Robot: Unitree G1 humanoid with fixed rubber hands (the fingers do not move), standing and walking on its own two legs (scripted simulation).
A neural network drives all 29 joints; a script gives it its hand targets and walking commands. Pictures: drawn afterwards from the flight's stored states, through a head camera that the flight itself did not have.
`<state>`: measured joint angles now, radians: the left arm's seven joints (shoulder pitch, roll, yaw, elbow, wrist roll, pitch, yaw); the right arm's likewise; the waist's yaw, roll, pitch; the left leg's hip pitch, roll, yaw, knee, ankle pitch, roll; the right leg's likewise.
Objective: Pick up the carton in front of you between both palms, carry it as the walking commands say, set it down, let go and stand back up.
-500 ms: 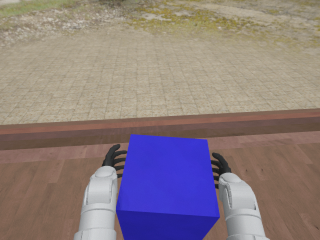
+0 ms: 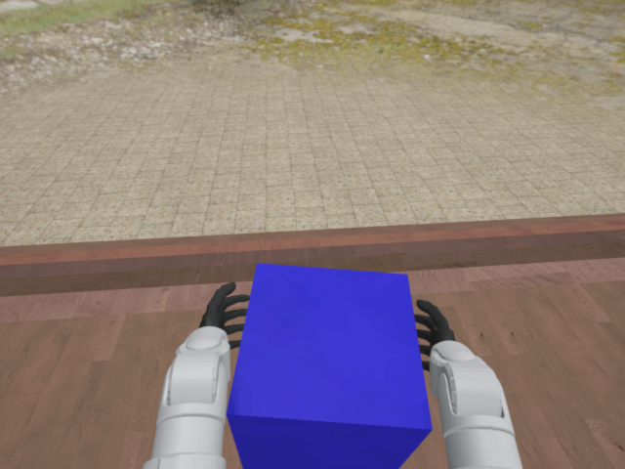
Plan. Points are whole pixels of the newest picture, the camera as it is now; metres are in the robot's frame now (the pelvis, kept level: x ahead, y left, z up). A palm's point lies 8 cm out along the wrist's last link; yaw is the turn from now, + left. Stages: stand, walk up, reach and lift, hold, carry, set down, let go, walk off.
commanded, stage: carry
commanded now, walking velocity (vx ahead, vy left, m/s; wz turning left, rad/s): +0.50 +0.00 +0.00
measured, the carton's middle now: (323, 377) +0.28 +0.01 -0.03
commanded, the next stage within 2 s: none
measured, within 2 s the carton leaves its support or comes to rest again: neither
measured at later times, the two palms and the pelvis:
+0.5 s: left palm (211, 258) +0.41 +0.18 +0.08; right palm (408, 262) +0.41 -0.12 +0.08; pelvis +0.17 +0.02 -0.02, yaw +3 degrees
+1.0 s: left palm (215, 169) +0.70 +0.24 +0.07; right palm (356, 176) +0.68 -0.06 +0.07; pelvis +0.46 +0.09 +0.00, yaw +2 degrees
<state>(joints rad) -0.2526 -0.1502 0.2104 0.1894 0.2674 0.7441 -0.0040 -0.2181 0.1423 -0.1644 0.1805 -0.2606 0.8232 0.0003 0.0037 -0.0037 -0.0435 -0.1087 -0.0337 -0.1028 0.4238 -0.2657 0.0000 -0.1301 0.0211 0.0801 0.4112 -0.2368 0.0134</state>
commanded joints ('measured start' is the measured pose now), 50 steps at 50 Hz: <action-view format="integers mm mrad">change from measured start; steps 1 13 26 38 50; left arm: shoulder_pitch -408 -205 -108 -75 -25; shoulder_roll -970 -871 -714 -729 -818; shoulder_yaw -675 -811 -692 -771 -760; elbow -191 -579 -770 -675 -697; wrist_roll -356 -495 -470 -481 -403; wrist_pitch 89 368 452 476 348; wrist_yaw -191 -40 122 57 32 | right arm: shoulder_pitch -666 -317 -273 -100 -255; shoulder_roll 922 784 615 640 770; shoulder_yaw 693 725 682 630 817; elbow -373 -710 -856 -698 -826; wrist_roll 392 434 535 409 537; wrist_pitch -16 271 381 374 271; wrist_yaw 191 24 -79 -68 15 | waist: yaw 9 -34 21 -34 -33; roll -143 115 -42 167 141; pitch -169 -156 -235 -230 -218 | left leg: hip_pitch -276 273 -655 176 172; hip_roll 17 333 171 274 292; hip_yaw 96 -226 117 -13 128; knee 138 -137 681 -85 -164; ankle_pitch -205 427 -183 -91 269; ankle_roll -13 175 33 114 139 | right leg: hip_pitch -65 -648 209 -399 -559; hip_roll -194 -44 -453 -115 -87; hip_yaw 154 -220 248 -344 -229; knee -175 296 -220 390 340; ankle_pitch -491 -256 -119 -15 11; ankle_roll -64 -9 -229 5 -31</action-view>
